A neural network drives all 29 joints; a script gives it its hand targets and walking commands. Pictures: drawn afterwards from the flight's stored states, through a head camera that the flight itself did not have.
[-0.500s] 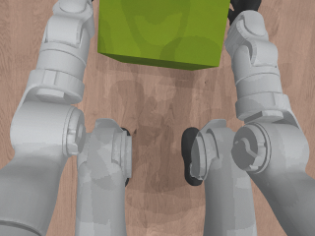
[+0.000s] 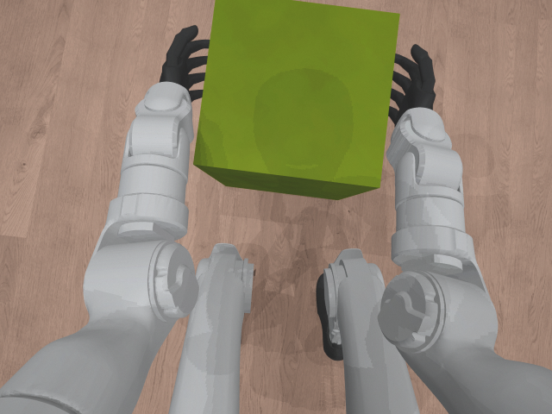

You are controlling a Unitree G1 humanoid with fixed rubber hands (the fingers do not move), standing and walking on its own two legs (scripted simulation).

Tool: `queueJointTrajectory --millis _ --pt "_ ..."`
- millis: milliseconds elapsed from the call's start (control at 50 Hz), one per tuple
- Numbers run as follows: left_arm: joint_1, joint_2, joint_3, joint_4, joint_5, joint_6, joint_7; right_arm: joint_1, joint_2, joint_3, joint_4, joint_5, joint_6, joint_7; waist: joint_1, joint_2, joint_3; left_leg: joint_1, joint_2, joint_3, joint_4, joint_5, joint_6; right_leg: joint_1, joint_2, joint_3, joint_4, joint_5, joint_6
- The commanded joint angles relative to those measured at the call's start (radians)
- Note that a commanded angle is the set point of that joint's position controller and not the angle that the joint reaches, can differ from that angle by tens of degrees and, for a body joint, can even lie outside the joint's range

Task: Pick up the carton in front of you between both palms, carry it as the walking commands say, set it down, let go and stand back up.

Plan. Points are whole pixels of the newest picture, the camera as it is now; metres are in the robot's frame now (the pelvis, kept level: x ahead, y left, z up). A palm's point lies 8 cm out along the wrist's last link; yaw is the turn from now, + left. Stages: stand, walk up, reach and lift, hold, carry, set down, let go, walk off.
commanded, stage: reach and lift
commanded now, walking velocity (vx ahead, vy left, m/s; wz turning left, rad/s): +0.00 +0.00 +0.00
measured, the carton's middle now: (291, 120) +0.50 +0.02 -0.13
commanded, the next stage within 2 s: none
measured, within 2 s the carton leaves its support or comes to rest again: neither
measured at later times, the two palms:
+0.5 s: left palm (129, 63) +0.46 +0.16 +0.10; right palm (510, 81) +0.45 -0.14 +0.11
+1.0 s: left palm out of the picture +0.40 +0.16 +0.25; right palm out of the picture +0.42 -0.14 +0.26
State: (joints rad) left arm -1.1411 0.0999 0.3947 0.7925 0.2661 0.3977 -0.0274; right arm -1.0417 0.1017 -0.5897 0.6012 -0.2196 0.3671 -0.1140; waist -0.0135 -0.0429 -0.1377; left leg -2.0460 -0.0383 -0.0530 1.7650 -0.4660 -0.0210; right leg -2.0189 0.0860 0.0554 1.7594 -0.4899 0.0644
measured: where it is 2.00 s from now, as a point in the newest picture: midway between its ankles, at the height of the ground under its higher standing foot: (282, 328)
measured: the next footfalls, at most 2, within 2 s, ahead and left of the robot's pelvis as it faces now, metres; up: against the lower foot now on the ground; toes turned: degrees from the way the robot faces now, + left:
none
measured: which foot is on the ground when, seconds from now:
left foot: down 0.00-1.00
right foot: down 0.00-1.00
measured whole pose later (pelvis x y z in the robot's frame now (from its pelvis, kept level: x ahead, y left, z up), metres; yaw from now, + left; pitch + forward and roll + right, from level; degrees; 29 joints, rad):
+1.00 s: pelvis +0.09 -0.01 +0.26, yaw +2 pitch +11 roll +0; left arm -0.36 -0.13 0.30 0.49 0.25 0.45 0.00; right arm -0.36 0.18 -0.35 0.47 -0.24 0.41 -0.05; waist 0.00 -0.02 -0.13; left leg -0.63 -0.02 -0.06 0.74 -0.31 -0.01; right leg -0.61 0.03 0.07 0.75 -0.33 0.01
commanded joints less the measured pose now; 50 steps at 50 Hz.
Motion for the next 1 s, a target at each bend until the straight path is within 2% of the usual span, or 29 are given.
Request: queueJointTrajectory --millis 0,100,200,500,780,980 --pt "-0.564 -1.087 -0.451 -0.061 -0.195 -0.022 -0.239 -0.679 1.024 0.617 0.065 0.176 0.017 0.278 0.026 0.07 -1.116 0.743 -0.114 0.121 -0.214 0.18 0.02 0.544 0.11 -0.148 -0.202 0.142 -0.015" --pt "-0.481 -1.15 -0.54 -0.131 -0.234 -0.01 -0.228 -0.574 1.048 0.684 0.035 0.204 0.021 0.285 0.012 0.104 -1.109 0.856 -0.12 0.106 -0.278 0.233 0.004 0.606 0.11 -0.14 -0.261 0.181 -0.022" --pt "-0.389 -1.183 -0.564 -0.142 -0.234 -0.011 -0.213 -0.472 1.063 0.71 0.042 0.208 0.018 0.292 0.009 0.117 -1.021 0.932 -0.122 0.088 -0.356 0.233 -0.001 0.662 0.109 -0.122 -0.336 0.18 -0.03" --pt "-0.139 -1.219 -0.55 -0.144 -0.188 -0.044 -0.198 -0.197 1.097 0.715 0.08 0.154 -0.001 0.306 0.015 0.061 -0.769 1.186 -0.11 0.036 -0.639 0.234 0.017 0.951 0.092 -0.052 -0.635 0.186 -0.04" --pt "0.093 -1.229 -0.631 -0.246 -0.189 -0.034 -0.209 0.064 1.115 0.802 0.024 0.143 0.012 0.318 0.018 0.052 -0.569 1.513 -0.088 -0.004 -0.924 0.341 0.026 1.35 0.051 0.011 -0.936 0.32 -0.056" --pt "0.263 -1.221 -0.675 -0.337 -0.201 0.035 -0.206 0.243 1.091 0.849 -0.047 0.139 0.082 0.335 0.016 0.05 -0.383 1.778 -0.068 -0.022 -1.151 0.468 0.025 1.64 0.023 0.027 -1.161 0.467 -0.059"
